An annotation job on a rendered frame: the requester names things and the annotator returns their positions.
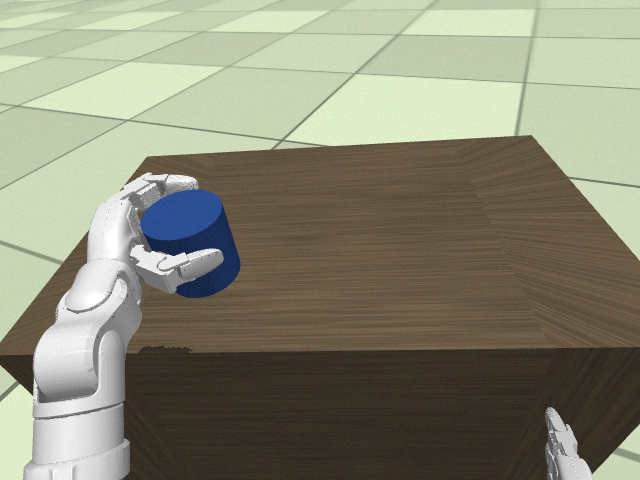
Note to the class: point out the left robot hand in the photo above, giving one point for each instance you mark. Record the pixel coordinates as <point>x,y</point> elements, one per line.
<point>115,233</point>

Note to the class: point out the can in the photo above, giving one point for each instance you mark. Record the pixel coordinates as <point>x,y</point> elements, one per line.
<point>189,221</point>

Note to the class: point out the right robot hand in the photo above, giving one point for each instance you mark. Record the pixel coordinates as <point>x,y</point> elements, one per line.
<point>561,451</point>

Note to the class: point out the left robot arm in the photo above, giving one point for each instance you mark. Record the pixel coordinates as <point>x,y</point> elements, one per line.
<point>79,378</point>

